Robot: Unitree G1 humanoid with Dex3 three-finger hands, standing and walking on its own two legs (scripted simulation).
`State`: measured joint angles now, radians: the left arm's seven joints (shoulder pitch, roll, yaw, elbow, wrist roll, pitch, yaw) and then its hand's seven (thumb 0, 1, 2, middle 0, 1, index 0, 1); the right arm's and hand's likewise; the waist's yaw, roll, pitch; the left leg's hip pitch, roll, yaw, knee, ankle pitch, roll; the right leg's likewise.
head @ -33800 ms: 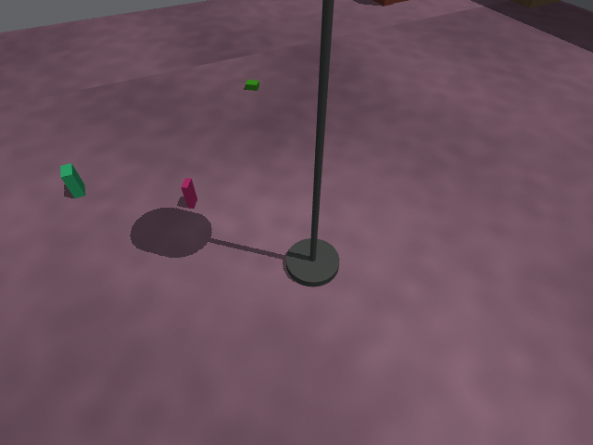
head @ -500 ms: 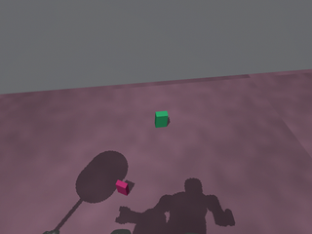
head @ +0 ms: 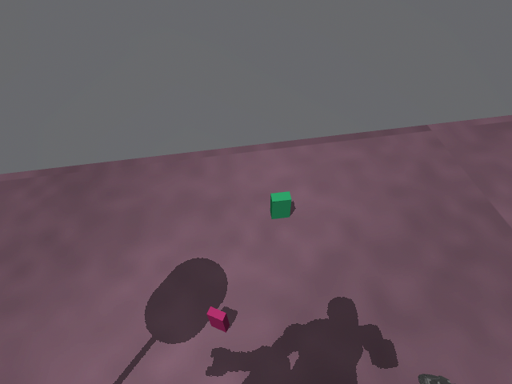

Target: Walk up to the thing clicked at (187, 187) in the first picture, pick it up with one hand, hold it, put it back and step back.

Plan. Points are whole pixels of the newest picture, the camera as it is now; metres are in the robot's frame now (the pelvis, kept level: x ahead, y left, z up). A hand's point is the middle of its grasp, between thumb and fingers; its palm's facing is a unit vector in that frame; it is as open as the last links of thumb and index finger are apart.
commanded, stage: walk up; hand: left
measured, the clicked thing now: (218, 319) +0.43 +0.19 -0.71
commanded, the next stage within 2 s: stand in 0.70 s
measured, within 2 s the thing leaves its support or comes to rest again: neither
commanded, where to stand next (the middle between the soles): +0.05 +0.00 m, yaw -2 degrees
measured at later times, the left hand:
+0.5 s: hand out of the picture +0.10 +0.25 -0.15, palm faces -0.03 -0.94 -0.34, open 7.3 cm
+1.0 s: hand out of the picture +0.08 +0.25 -0.16, palm faces -0.03 -0.94 -0.34, open 7.3 cm
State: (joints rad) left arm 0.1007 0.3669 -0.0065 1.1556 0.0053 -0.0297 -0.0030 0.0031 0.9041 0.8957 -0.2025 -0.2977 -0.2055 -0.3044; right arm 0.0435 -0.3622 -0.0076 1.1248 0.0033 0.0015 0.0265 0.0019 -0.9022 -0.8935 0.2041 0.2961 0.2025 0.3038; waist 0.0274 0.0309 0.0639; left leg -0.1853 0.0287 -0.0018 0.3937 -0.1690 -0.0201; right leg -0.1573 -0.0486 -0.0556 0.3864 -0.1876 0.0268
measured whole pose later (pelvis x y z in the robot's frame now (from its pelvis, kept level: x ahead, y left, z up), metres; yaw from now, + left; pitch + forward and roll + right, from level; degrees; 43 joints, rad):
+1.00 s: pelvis +0.01 +0.00 +0.00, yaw +0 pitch -2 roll +0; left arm 0.10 0.35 0.00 1.16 0.01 -0.01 -0.01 0.00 0.90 0.90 -0.20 -0.30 -0.21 -0.30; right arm 0.08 -0.35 0.00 1.15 -0.01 -0.01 0.02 0.00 -0.90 -0.89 0.20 0.30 0.20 0.30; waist 0.01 0.00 0.05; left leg -0.14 0.03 0.01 0.33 -0.16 -0.02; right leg -0.12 -0.05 -0.05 0.32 -0.17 0.03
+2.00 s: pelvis +0.02 +0.00 +0.00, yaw -1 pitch -2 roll +0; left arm 0.12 0.35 0.00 1.13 0.01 -0.01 -0.01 0.00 0.90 0.90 -0.20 -0.30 -0.21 -0.30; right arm 0.10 -0.35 0.00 1.14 -0.01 -0.01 0.01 0.00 -0.90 -0.89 0.20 0.30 0.20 0.30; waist 0.01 0.00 0.05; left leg -0.12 0.04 0.01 0.32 -0.17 -0.03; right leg -0.10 -0.04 -0.05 0.32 -0.18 0.02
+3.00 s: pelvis +0.03 +0.00 +0.00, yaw -1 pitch -2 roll +0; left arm 0.12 0.35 0.00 1.12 0.01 -0.01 0.00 0.00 0.90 0.90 -0.20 -0.30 -0.21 -0.31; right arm 0.11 -0.35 0.00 1.13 -0.01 -0.01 0.01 0.00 -0.90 -0.89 0.20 0.30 0.20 0.30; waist 0.01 0.00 0.05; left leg -0.11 0.04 0.02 0.32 -0.18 -0.03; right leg -0.09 -0.04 -0.04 0.32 -0.19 0.02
